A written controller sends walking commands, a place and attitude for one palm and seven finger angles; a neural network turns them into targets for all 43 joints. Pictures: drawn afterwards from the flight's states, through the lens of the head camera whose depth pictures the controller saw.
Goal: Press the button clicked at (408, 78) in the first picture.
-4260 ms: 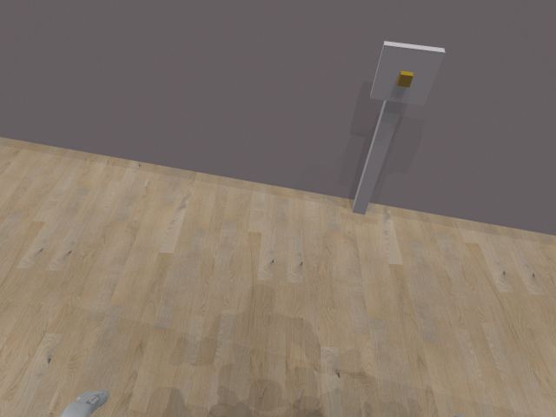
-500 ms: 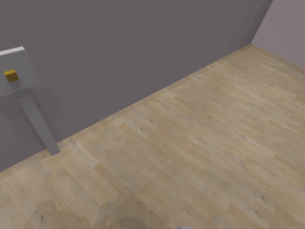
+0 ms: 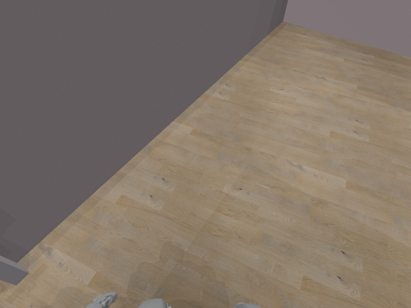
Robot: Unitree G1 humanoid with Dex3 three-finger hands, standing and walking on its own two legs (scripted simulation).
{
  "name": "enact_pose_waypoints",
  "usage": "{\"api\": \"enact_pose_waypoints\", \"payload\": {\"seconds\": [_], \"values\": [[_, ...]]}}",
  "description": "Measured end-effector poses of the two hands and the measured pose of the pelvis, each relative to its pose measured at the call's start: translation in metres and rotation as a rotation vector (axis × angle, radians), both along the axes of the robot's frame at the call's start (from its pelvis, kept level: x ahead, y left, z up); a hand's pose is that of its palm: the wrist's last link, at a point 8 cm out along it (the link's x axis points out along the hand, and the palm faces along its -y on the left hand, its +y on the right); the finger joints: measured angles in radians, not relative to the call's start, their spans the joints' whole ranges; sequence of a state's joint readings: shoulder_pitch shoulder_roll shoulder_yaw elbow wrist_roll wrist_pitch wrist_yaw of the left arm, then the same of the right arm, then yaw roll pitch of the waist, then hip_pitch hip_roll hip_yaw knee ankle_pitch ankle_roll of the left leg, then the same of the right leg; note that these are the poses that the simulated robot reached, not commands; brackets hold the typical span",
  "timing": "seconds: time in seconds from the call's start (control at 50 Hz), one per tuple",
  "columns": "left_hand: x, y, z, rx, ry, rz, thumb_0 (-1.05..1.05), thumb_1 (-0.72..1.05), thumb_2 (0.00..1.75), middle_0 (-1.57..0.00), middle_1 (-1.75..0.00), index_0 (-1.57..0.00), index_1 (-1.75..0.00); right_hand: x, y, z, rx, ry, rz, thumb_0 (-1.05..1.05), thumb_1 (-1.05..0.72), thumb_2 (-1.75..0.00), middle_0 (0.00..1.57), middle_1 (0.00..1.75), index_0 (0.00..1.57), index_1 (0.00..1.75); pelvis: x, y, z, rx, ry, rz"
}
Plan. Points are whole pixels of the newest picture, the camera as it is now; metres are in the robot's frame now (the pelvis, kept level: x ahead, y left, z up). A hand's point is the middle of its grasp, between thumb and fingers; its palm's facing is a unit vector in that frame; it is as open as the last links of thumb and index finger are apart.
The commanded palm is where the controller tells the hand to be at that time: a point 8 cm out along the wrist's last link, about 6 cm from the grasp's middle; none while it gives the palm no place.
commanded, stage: turn to face it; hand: left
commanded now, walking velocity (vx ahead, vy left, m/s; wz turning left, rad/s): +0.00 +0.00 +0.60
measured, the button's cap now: out of the picture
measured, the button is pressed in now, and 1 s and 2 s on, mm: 0 0 0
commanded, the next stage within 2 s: take the last steps up to it in 1.54 s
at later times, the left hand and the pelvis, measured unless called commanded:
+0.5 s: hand out of the picture +0.09 +0.26 -0.16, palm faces +0.29 -0.93 -0.24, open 7.4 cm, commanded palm none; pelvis +0.08 +0.04 +0.01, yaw +15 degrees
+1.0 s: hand out of the picture +0.05 +0.18 -0.14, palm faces +0.54 -0.80 -0.26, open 7.4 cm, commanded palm none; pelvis +0.09 -0.02 +0.02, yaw +34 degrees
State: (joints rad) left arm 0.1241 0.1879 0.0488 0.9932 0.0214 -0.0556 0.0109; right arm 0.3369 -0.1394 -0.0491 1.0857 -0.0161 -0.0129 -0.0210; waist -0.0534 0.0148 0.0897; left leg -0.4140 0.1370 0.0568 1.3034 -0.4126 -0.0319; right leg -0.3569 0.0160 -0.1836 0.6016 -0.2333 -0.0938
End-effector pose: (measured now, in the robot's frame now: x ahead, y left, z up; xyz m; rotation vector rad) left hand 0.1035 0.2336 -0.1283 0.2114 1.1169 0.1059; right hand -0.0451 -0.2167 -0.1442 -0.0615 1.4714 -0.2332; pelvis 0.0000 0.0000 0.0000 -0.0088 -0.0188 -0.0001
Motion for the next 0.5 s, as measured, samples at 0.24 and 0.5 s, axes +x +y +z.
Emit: {"api": "enact_pose_waypoints", "payload": {"seconds": [0.24,0.5], "values": [[0.024,0.017,0.006,-0.038,-0.035,0.165,-0.01,0.93,0.9,-0.2,-0.3,-0.2,-0.3,0.176,0.005,0.021,-0.031,-0.212,0.227,0.0,-0.93,-0.9,0.19,0.3,0.2,0.3,0.057,0.017,0.009,-0.014,-0.006,0.139],[-0.033,0.074,-0.004,-0.001,0.137,0.354,0.01,0.91,0.9,-0.2,-0.3,-0.2,-0.3,0.246,0.041,0.028,-0.052,-0.245,0.398,0.0,-0.91,-0.9,0.2,0.3,0.2,0.3,0.078,0.044,0.008,-0.013,0.027,0.264]]}}
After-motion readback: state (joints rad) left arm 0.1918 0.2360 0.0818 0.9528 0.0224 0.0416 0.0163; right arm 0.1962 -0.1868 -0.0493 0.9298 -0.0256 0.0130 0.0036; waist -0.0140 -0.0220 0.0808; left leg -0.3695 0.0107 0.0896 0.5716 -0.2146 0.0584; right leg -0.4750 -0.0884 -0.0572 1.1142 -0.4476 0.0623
